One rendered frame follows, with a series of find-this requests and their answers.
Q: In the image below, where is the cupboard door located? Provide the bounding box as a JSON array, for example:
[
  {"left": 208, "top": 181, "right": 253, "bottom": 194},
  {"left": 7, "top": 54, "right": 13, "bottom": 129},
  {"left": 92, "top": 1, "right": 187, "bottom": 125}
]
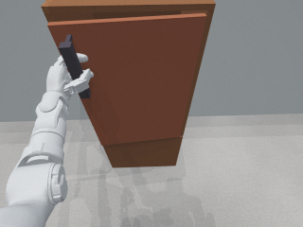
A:
[{"left": 47, "top": 13, "right": 207, "bottom": 146}]

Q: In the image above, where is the left robot upper arm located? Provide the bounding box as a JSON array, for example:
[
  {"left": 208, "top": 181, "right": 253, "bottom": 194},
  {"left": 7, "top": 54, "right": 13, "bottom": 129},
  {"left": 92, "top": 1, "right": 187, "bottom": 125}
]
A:
[{"left": 0, "top": 162, "right": 68, "bottom": 227}]

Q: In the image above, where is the left robot hand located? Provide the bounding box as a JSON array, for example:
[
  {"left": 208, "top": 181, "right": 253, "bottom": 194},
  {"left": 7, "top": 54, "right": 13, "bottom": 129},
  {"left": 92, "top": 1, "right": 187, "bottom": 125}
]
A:
[{"left": 46, "top": 53, "right": 94, "bottom": 101}]

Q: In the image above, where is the handle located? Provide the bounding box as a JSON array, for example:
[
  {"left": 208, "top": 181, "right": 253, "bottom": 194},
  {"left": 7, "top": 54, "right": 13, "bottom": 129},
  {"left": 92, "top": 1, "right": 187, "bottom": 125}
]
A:
[{"left": 59, "top": 34, "right": 91, "bottom": 99}]

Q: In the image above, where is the robot left forearm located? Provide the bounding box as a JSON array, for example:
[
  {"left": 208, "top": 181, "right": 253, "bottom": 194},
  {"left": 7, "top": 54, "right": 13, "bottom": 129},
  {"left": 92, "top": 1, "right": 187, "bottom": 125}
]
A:
[{"left": 6, "top": 91, "right": 69, "bottom": 205}]

